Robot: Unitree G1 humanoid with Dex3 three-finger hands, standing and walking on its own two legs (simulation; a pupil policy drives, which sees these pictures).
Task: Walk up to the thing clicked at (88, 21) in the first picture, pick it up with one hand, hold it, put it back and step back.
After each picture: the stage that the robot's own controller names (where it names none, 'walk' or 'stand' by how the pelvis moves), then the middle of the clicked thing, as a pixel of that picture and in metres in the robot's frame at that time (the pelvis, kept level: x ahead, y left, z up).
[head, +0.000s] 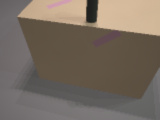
stand; (92, 1) +0.89 -0.04 +0.05
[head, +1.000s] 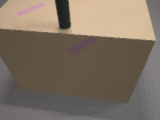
walk; (62, 6) +0.78 +0.17 +0.08
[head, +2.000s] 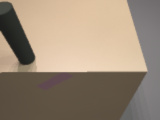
stand; (16, 37) +0.49 +0.27 +0.09
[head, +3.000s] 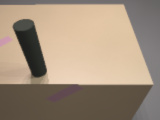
stand; (32, 51) +0.48 +0.22 +0.06
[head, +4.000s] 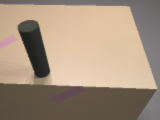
stand; (36, 52) +0.48 +0.21 +0.06
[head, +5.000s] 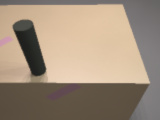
stand; (32, 50) +0.49 +0.23 +0.05
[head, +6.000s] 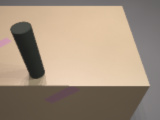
stand; (30, 53) +0.48 +0.23 +0.05
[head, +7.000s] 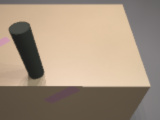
rise first; (29, 53) +0.47 +0.23 +0.05
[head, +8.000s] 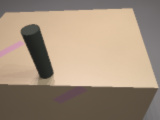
rise first; (39, 54) +0.49 +0.24 +0.06
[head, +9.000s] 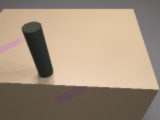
go down; (39, 52) +0.48 +0.23 +0.06
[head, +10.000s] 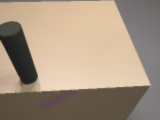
go down; (20, 57) +0.44 +0.22 +0.07
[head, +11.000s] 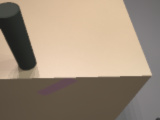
close in; (19, 41) +0.47 +0.22 +0.09
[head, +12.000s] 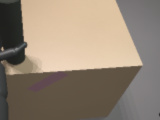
close; (11, 32) +0.49 +0.22 +0.11
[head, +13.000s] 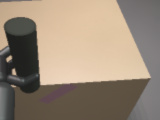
lift; (26, 61) +0.36 +0.18 +0.15
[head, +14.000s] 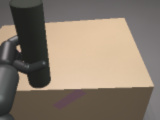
lift; (34, 48) +0.33 +0.15 +0.25
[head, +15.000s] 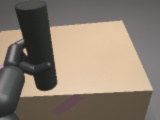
hold; (40, 50) +0.33 +0.13 +0.25
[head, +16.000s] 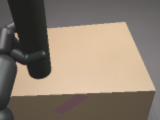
crouch; (33, 38) +0.31 +0.13 +0.30
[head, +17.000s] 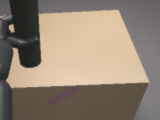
crouch; (26, 27) +0.41 +0.17 +0.25
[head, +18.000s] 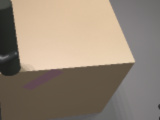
lower; (4, 41) +0.46 +0.22 +0.10
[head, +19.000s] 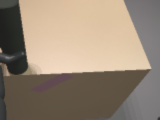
lower; (11, 40) +0.44 +0.22 +0.11
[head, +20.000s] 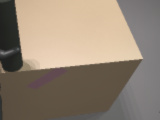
lower; (7, 36) +0.47 +0.21 +0.12
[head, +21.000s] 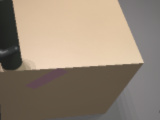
lower; (5, 35) +0.46 +0.22 +0.12
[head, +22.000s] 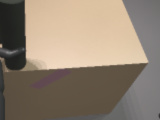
loosen; (13, 36) +0.46 +0.21 +0.12
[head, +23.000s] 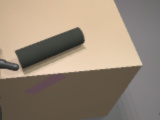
withdraw; (51, 46) +0.50 +0.09 +0.02
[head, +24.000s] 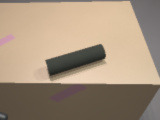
sink last; (75, 59) +0.50 +0.08 +0.00
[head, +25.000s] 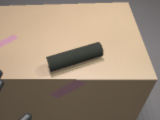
stand; (75, 56) +0.53 +0.09 -0.01
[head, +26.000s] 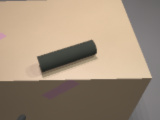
stand; (67, 55) +0.51 +0.09 +0.00
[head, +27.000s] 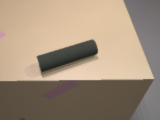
stand; (67, 55) +0.51 +0.09 +0.01
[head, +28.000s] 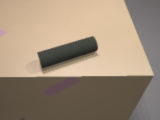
stand; (68, 51) +0.52 +0.09 +0.02
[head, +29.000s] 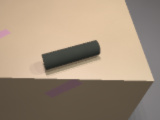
stand; (71, 54) +0.52 +0.08 -0.01
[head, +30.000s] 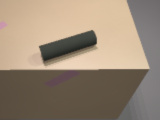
walk; (68, 45) +0.55 +0.08 -0.03
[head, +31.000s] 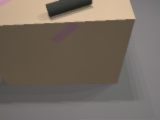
walk; (69, 4) +0.84 +0.13 -0.02
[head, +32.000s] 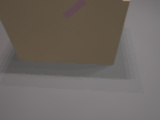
stand; out of the picture +1.16 +0.07 -0.01
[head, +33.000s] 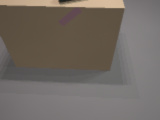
stand; out of the picture +1.13 +0.08 -0.04
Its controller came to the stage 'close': yes
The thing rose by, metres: 0.23
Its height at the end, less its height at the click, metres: -0.09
